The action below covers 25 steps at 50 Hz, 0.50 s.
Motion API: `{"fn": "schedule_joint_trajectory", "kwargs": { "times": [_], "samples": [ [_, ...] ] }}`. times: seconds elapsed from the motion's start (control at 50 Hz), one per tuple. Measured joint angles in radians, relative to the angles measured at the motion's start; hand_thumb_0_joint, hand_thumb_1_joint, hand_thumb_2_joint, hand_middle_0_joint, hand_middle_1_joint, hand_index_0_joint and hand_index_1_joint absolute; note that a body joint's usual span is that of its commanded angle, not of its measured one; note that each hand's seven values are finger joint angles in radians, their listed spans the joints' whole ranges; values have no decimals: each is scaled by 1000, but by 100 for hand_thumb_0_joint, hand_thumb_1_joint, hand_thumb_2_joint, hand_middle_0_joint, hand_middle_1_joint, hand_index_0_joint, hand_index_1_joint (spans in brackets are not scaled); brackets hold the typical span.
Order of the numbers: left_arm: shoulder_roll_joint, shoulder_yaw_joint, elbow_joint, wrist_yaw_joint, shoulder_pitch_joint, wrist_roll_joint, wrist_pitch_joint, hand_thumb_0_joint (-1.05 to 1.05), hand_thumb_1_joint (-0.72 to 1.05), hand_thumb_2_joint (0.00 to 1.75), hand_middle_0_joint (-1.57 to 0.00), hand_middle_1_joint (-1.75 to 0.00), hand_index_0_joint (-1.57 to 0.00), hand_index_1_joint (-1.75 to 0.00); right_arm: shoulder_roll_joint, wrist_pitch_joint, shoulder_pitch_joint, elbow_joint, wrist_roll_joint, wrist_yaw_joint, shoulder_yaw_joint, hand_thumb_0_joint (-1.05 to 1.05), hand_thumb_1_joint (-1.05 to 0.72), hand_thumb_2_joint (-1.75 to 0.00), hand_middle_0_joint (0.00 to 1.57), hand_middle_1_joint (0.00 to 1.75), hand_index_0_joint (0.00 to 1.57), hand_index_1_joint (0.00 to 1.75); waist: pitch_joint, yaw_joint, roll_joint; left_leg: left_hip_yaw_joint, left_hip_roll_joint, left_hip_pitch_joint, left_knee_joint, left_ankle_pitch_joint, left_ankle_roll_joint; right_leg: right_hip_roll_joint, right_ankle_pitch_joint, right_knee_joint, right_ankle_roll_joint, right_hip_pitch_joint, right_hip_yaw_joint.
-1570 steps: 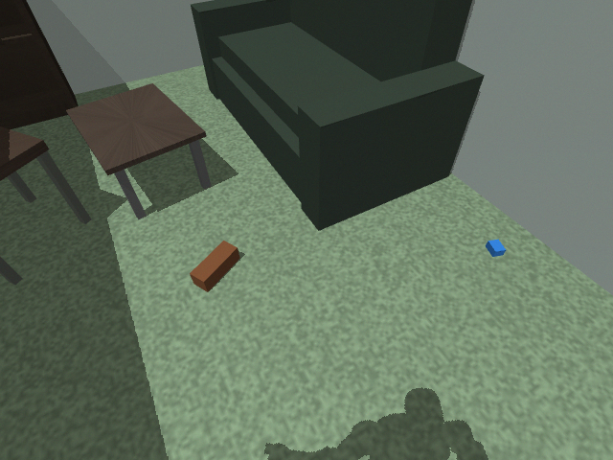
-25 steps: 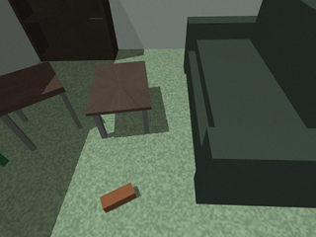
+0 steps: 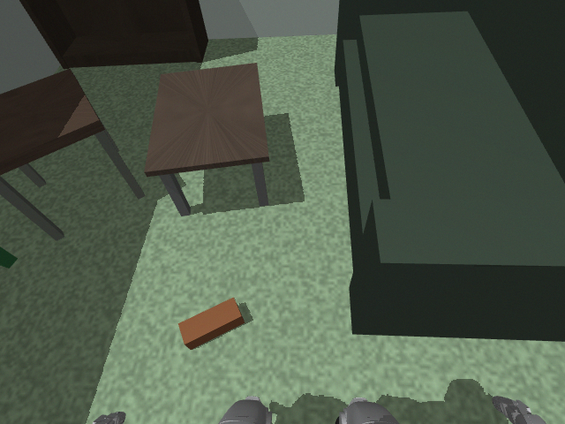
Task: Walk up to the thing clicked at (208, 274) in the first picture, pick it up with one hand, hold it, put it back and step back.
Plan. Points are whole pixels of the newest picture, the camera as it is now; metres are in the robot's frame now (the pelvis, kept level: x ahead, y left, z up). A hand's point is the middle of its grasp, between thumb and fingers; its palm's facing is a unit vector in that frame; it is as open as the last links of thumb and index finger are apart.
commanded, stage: walk up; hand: left
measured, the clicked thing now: (212, 323) +0.48 +0.32 -0.71
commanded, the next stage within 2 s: none
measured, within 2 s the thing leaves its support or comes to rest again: neither
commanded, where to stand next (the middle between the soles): +0.14 +0.02 m, yaw -1 degrees
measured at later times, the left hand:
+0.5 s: hand out of the picture +0.03 +0.25 -0.14, palm faces +0.05 -0.93 -0.36, open 7.4 cm
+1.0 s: hand out of the picture +0.13 +0.24 -0.11, palm faces +0.00 -0.91 -0.42, open 7.4 cm
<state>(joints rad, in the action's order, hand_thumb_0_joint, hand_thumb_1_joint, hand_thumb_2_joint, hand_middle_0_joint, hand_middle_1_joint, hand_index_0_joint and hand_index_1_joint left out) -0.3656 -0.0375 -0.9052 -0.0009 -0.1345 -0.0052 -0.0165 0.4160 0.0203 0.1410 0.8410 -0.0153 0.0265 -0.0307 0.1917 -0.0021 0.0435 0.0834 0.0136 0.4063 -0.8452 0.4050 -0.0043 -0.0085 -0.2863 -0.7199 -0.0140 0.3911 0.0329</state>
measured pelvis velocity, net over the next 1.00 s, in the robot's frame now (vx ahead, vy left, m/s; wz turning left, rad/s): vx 0.05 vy -0.02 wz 0.03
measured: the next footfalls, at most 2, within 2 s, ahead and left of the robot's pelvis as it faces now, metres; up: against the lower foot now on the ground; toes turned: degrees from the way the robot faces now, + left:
left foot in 0.26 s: +0.00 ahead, +0.12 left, +0.00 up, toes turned +1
left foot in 1.20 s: +0.09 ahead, +0.14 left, +0.00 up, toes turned +2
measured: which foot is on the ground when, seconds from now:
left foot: up 0.00-0.24, down 0.26-0.82, up 0.84-1.00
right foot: down 0.00-1.00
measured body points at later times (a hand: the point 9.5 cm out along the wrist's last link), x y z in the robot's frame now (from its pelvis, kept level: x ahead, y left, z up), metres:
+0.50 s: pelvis -0.02 -0.01 +0.01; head -0.01 -0.01 +0.46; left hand +0.02 +0.30 -0.12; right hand +0.05 -0.32 -0.11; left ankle -0.04 +0.12 -0.71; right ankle +0.04 -0.13 -0.71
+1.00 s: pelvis +0.05 -0.02 +0.02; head +0.08 -0.05 +0.47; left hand +0.13 +0.29 -0.08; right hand +0.11 -0.34 -0.12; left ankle +0.04 +0.13 -0.68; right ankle +0.10 -0.12 -0.71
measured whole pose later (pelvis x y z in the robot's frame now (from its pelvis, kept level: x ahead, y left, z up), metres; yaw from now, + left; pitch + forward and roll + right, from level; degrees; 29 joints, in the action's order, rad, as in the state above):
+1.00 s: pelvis +0.05 -0.02 +0.02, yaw +2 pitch -3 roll +0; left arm -0.36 -0.01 -0.96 0.01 -0.17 -0.01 0.07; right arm 0.41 0.02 0.22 0.98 0.01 -0.01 -0.04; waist 0.11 0.01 0.06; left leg 0.05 0.02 0.34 -0.86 0.50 -0.03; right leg 0.00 -0.23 -0.55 -0.04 0.28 0.05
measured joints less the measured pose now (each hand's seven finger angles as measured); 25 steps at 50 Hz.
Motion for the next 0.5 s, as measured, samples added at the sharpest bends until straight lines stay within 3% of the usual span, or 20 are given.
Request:
{"fn": "schedule_joint_trajectory", "kwargs": {
  "times": [0.06,0.12,0.16,0.24,0.28,0.3,0.36,0.44,0.5],
  "samples": [
    [9,3,18,0,17,-11,4,1,90,90,-21,-30,-21,-30,-6,8,-24,17,1,8,0,1,-91,-90,21,30,20,30,14,-22,-19,5,-69,54,-196,147,-16,-33,6,-8,-10,20,-25],
    [18,5,28,7,27,-22,4,1,90,90,-21,-30,-21,-30,-4,2,-16,32,-1,1,1,1,-91,-90,21,30,20,30,-3,-29,-16,9,-90,65,-282,128,-13,-45,33,20,-12,34,-27],
    [19,3,30,10,28,-30,7,1,90,90,-21,-30,-21,-30,-5,-4,2,49,3,-5,5,1,-91,-90,21,30,20,30,-24,-33,-11,0,-77,25,-218,100,-3,-42,43,30,-14,41,-20],
    [8,-2,29,2,21,-32,6,1,90,90,-21,-30,-21,-30,-15,-19,60,107,23,-18,11,1,-91,-90,21,30,20,30,-82,-26,-11,-50,-34,-112,91,95,7,-42,31,14,-18,45,22],
    [-14,-6,20,-1,15,-22,2,1,90,90,-21,-30,-21,-30,-41,-26,73,143,39,-19,11,1,-91,-90,21,30,20,30,-85,-30,-67,-78,-58,-174,200,-22,4,-67,15,-18,-8,41,5],
    [-22,-8,8,0,3,-16,-1,1,90,90,-21,-30,-21,-30,-54,-27,82,153,50,-21,12,1,-91,-90,21,30,20,30,-93,-34,-93,-90,-68,-191,216,-36,4,-71,-10,-28,-5,37,-14],
    [-20,-7,-49,-5,-33,-8,-3,1,90,90,-20,-30,-21,-30,-57,-26,111,171,57,-33,17,1,-91,-90,21,30,20,30,-142,-4,-81,-64,-40,-195,225,-29,-11,-30,-120,-33,-4,11,-19],
    [-25,-10,-96,-11,-57,-3,25,1,90,90,-20,-30,-20,-30,-53,-27,90,183,53,-39,20,1,-90,-90,21,30,20,30,-132,-16,-75,-67,-4,-202,221,-31,21,-7,52,93,0,-56,-24],
    [-8,1,-124,-8,-66,-10,41,1,90,90,-20,-30,-20,-30,-40,-22,74,175,49,-43,10,1,-91,-90,21,30,20,30,-130,-12,-49,-43,5,-187,195,8,1,5,49,116,0,-67,-4]
  ]
}}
